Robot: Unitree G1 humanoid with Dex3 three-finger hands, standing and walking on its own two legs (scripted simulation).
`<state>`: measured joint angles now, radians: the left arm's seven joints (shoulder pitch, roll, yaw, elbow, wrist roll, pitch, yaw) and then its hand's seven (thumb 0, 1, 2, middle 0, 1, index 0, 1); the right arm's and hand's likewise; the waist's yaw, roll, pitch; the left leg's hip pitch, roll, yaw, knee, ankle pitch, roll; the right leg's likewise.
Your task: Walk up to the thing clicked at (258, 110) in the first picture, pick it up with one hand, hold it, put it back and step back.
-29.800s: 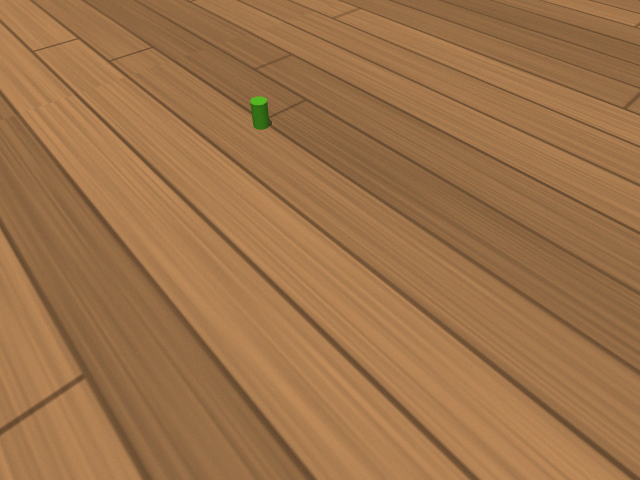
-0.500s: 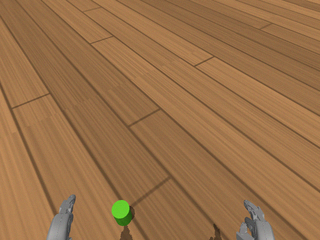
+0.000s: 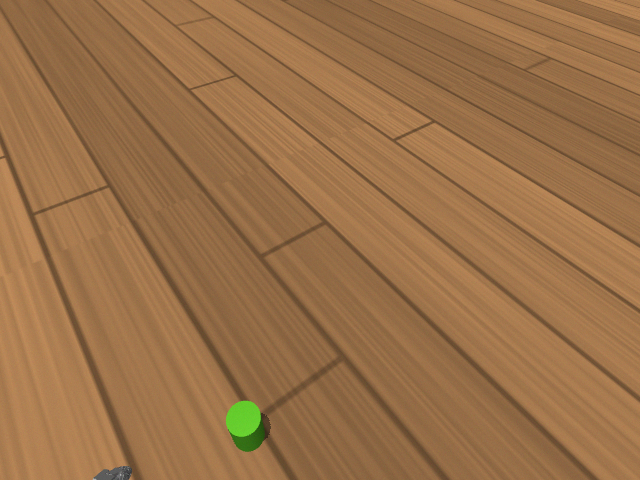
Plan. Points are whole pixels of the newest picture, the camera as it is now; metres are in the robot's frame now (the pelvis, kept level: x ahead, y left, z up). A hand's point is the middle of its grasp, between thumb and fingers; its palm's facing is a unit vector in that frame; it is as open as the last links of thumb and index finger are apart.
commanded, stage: stand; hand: left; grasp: from the side
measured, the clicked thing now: (246, 426) +0.38 +0.19 -0.68
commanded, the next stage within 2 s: step back in 1.90 s
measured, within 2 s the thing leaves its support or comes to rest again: neither
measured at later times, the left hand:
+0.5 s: hand out of the picture +0.02 +0.25 -0.13, palm faces -0.01 -0.94 -0.35, open 7.4 cm
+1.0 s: hand out of the picture +0.05 +0.24 -0.13, palm faces -0.03 -0.94 -0.33, open 7.4 cm
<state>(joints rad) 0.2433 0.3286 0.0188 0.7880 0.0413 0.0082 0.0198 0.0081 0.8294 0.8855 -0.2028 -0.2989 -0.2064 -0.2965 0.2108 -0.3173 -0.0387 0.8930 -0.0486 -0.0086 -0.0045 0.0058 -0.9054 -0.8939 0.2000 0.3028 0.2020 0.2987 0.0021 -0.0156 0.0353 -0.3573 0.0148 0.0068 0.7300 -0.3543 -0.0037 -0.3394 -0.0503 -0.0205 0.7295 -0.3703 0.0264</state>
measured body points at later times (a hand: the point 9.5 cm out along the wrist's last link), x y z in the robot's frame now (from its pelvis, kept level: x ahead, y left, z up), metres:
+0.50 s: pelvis -0.02 +0.00 +0.03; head -0.03 +0.00 +0.48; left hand +0.02 +0.30 -0.10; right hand +0.05 -0.28 -0.12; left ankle +0.02 +0.12 -0.71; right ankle +0.01 -0.14 -0.71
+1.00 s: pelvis -0.01 +0.00 +0.03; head +0.00 -0.01 +0.48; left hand +0.05 +0.29 -0.11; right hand +0.03 -0.29 -0.11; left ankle +0.02 +0.12 -0.71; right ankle +0.01 -0.14 -0.71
